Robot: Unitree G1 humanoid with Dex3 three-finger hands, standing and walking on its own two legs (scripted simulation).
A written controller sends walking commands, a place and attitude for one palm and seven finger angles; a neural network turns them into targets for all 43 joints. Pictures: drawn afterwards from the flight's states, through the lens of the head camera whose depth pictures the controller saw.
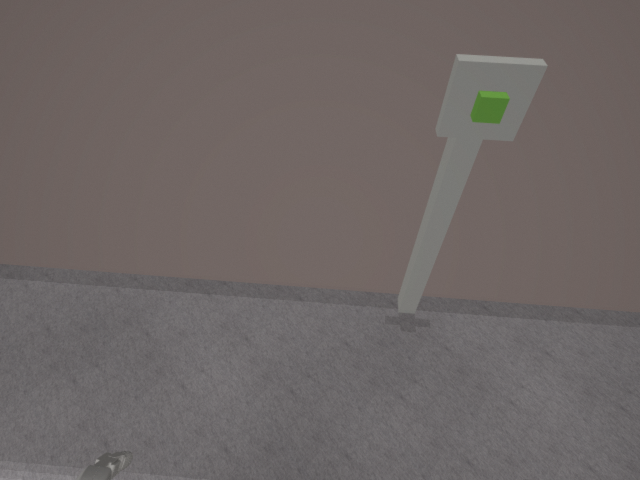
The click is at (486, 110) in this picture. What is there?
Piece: button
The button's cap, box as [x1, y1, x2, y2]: [470, 91, 509, 123]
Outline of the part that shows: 479,91 470,115 472,121 499,123 509,99 506,92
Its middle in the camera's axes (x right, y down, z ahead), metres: +0.34 -0.26 +0.77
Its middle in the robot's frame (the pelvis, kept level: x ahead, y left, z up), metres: +0.78 -0.30 +0.09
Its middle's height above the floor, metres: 0.86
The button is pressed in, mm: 0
